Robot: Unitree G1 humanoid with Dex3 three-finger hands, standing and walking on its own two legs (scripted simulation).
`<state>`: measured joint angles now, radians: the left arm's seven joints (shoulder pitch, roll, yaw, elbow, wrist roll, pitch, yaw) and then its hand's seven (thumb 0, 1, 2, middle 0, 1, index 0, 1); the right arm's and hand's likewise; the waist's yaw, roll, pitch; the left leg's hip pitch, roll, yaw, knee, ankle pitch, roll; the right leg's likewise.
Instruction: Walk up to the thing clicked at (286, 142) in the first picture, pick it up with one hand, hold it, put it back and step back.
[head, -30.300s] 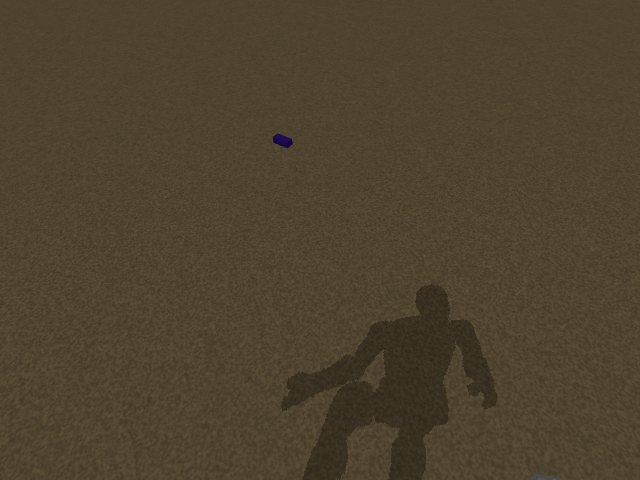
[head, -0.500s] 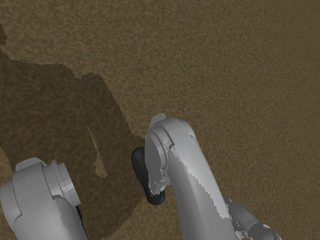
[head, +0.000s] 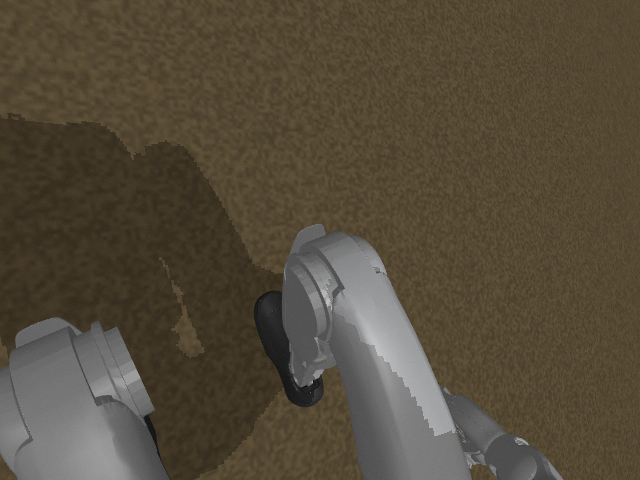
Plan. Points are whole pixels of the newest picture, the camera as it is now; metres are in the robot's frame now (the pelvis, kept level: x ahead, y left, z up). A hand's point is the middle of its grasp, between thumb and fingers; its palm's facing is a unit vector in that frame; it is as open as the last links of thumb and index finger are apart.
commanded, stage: rest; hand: left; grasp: from above
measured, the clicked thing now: out of the picture +0.46 +0.38 -0.28
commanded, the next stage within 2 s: open in 0.12 s
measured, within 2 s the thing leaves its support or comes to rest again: neither
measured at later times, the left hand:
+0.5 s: hand out of the picture +0.45 +0.37 -0.23, palm faces -0.44 -0.13 -0.89, open 8.0 cm
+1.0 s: hand out of the picture +0.46 +0.37 -0.24, palm faces -0.44 -0.14 -0.89, open 11.5 cm
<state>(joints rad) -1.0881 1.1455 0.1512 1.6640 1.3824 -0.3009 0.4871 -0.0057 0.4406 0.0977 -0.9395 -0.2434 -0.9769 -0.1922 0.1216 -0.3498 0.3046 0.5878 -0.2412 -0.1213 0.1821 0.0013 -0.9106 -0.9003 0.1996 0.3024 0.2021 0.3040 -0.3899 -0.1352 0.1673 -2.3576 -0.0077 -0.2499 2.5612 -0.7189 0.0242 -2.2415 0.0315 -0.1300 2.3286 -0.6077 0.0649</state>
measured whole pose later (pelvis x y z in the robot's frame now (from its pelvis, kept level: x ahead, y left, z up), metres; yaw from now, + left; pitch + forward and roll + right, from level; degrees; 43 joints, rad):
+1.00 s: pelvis +0.00 +0.00 +0.00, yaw -1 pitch +27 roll -17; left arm -1.08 1.19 0.16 1.64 1.36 -0.32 0.48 0.00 -0.09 0.64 -0.40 -0.71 -0.42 -0.69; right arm 0.11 -0.36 0.34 0.58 -0.24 -0.13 0.19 0.00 -0.90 -0.90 0.20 0.30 0.20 0.30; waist -0.40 -0.14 0.20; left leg -2.35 0.00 -0.27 2.56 -0.72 0.02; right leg -2.24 0.04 -0.14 2.32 -0.60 0.07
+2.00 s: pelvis -0.01 +0.00 +0.05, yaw +5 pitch +33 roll -14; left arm -1.09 0.99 0.05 1.30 1.22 -0.31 0.06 0.00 -0.33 0.87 -0.26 -0.85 -0.25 -0.86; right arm 0.15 -0.36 0.17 0.57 -0.13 0.07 0.10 0.00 -0.91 -0.90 0.20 0.30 0.20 0.30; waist -0.29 -0.01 0.02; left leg -2.30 -0.02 -0.16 2.35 -0.64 0.04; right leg -2.19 -0.02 -0.08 2.18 -0.58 0.04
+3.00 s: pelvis +0.01 -0.01 +0.23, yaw +12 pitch +30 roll -5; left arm -0.19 0.44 0.08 0.41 0.29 0.17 0.01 0.01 0.88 0.89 -0.21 -0.30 -0.21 -0.30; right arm 0.07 -0.25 0.01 0.54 0.02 -0.02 0.01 0.01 -0.91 -0.90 0.20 0.30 0.20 0.30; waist -0.07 0.04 -0.20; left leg -1.65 0.00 -0.09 1.76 -0.63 0.00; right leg -1.61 -0.04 -0.04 1.67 -0.58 0.05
